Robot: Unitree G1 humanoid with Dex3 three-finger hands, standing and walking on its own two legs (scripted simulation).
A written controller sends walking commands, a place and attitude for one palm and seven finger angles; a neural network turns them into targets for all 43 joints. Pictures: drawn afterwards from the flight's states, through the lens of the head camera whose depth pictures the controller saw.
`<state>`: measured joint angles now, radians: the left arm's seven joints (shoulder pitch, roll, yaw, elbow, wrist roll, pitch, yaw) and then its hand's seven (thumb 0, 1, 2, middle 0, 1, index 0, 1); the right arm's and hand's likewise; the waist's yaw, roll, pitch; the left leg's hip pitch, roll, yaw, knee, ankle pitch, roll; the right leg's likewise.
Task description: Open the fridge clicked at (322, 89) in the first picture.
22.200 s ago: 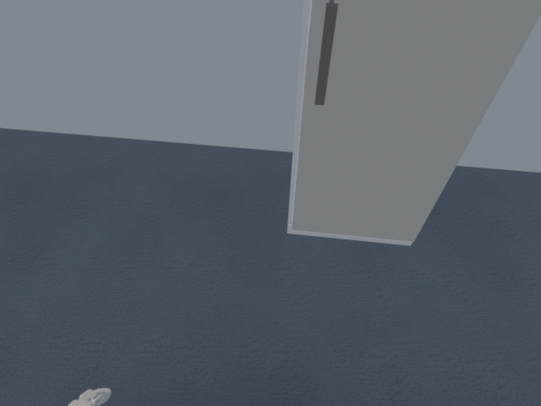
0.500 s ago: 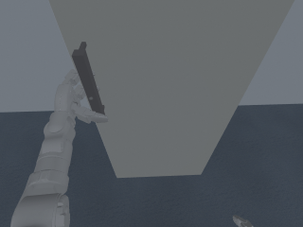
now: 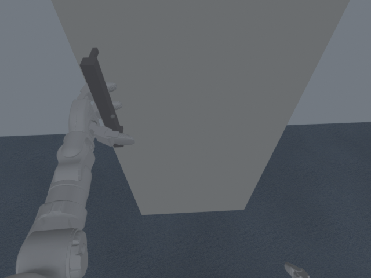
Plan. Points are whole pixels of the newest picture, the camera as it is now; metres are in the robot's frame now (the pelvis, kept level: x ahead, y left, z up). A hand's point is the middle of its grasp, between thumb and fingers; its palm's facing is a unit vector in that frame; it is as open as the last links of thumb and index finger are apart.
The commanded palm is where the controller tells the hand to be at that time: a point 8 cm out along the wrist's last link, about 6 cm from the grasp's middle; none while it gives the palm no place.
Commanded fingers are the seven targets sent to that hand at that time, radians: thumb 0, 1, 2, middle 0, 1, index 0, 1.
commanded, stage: slide the fingers in behind the handle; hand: left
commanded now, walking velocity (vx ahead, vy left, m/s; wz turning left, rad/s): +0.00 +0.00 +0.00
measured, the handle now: (108, 103) +0.47 +0.19 +0.12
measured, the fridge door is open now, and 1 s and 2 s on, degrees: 0 0 6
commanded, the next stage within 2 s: grip the handle and tug to test in 0.24 s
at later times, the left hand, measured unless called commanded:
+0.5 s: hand (112, 116) +0.43 +0.17 +0.13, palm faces +0.07 -1.00 +0.00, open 13.4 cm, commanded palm +0.39 +0.22 +0.12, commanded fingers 0.00 -0.08 0.48 -0.34 -1.26 -0.34 -1.26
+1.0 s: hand (113, 115) +0.43 +0.17 +0.12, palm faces +0.05 -1.00 +0.00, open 6.0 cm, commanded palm +0.40 +0.23 +0.12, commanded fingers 0.00 0.90 0.90 -0.45 -1.40 -0.45 -1.40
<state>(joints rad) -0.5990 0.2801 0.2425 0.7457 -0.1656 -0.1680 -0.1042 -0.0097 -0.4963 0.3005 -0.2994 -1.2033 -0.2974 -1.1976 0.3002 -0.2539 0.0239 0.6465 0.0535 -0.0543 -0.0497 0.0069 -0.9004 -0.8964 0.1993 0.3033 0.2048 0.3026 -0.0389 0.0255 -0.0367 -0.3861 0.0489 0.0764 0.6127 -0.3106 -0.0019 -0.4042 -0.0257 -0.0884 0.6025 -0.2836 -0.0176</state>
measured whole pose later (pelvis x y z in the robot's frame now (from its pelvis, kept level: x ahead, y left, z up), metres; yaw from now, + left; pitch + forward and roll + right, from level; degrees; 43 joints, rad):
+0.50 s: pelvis +0.00 +0.00 +0.00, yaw +0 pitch +5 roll +0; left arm -0.60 0.27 0.24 0.74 -0.17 -0.17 -0.11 -0.01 -0.41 0.34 -0.31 -1.22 -0.31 -1.21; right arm 0.30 -0.25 0.02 0.64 0.05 -0.05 -0.05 0.01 -0.90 -0.90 0.20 0.30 0.20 0.30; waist -0.04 0.03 -0.04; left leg -0.39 0.05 0.08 0.62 -0.32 0.00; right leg -0.41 -0.03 -0.08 0.60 -0.28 -0.01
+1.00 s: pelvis +0.01 +0.01 +0.00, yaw +0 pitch +6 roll +0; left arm -0.61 0.28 0.24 0.75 -0.16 -0.16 -0.12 0.01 0.61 0.78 -0.42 -1.37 -0.42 -1.36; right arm 0.30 -0.25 0.02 0.65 0.05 -0.04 -0.05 0.01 -0.90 -0.90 0.20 0.30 0.20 0.30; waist -0.04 0.02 -0.04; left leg -0.39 0.04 0.08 0.62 -0.32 0.01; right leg -0.41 -0.03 -0.08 0.60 -0.29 -0.01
